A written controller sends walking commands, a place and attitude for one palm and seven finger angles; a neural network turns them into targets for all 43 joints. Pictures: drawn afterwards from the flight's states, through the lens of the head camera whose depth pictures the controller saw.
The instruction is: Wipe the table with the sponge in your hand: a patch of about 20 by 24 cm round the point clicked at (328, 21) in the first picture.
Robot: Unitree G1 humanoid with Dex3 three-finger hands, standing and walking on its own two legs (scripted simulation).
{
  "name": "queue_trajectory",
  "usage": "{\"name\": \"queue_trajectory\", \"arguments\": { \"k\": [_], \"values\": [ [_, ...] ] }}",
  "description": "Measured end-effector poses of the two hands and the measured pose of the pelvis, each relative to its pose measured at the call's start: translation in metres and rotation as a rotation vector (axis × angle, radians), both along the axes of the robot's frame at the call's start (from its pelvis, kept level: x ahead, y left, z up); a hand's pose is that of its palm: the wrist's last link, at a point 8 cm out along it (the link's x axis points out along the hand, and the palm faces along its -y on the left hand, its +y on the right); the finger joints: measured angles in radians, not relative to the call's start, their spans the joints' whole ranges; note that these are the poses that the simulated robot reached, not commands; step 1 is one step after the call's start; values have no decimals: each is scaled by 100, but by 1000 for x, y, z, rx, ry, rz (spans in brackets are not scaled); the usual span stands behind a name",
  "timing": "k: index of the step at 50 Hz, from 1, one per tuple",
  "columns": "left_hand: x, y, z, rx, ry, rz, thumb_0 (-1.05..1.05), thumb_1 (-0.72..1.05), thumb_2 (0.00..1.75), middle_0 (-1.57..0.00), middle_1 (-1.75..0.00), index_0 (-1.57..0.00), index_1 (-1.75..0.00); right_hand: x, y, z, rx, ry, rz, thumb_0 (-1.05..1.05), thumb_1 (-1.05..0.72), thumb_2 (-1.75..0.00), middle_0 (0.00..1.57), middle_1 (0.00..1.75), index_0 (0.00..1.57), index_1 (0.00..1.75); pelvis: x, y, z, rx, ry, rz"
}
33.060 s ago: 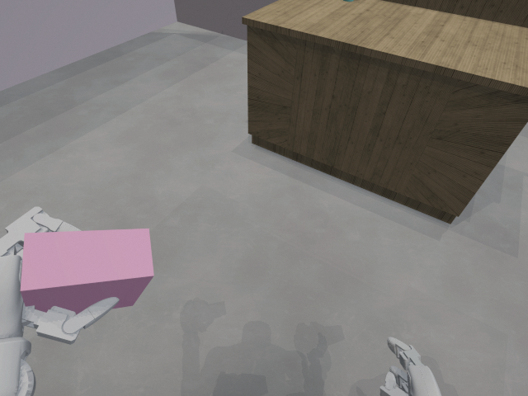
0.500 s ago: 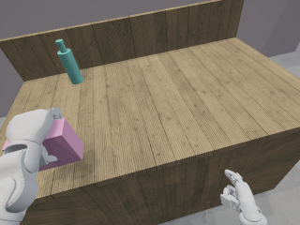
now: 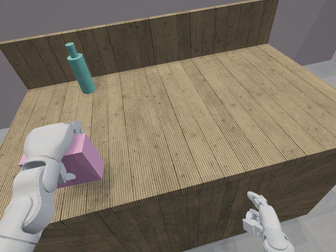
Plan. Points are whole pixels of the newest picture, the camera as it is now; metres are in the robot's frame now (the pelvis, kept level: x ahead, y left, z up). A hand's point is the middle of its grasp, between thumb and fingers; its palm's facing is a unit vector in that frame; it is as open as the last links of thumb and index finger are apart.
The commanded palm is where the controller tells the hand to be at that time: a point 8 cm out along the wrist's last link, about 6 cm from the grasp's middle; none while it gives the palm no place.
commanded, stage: move the sponge above the wiping area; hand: left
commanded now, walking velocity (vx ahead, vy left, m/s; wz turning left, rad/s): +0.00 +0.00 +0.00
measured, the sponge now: (70, 167) +0.25 +0.29 +0.09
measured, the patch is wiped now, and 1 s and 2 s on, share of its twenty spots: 0.00 0.00 0.00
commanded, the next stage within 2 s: lower the sponge onto the table in 1.76 s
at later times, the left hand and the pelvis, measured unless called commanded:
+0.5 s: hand (65, 151) +0.27 +0.30 +0.12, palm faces +0.07 -0.05 -1.00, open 9.9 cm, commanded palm +0.23 +0.29 +0.18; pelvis +0.01 +0.01 +0.00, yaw +0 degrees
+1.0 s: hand (70, 151) +0.28 +0.30 +0.11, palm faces +0.01 -0.05 -1.00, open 9.9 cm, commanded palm +0.25 +0.29 +0.17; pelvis +0.02 +0.00 +0.00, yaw +0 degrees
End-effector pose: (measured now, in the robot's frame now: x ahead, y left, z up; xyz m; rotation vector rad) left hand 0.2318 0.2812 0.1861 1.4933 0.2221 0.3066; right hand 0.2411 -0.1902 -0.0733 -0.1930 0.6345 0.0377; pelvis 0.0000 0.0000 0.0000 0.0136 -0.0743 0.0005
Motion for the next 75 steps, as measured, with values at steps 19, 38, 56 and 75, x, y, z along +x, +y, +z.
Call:
{"name": "queue_trajectory", "arguments": {
  "k": [19, 38, 56, 75],
  "values": [
    [6, -1, -13, -15, 29, 6, 0, -49, 104, -75, -135, -76, -135, 10, 13, 2, 4, 21, 23, 2, -91, -90, 20, 30, 20, 30, 7, 8, 2, -4, 8, 3],
    [27, -5, -25, -8, 66, 1, 0, -49, 104, -75, -135, -76, -135, 4, -4, -6, -6, 64, -12, 2, -91, -90, 20, 30, 20, 30, 12, 3, 3, -4, 27, 3],
    [26, 6, -30, -11, 90, 55, 0, -49, 104, -75, -135, -76, -135, 3, -22, -6, -23, 60, -45, 2, -91, -90, 20, 30, 20, 30, 15, -4, 2, -5, 29, 6],
    [32, 9, -22, -8, 72, 67, 0, -49, 104, -75, -135, -76, -135, 1, -12, -7, 4, 66, -40, 2, -91, -90, 20, 30, 20, 30, 13, 0, 3, -4, 32, 3]
  ]
}}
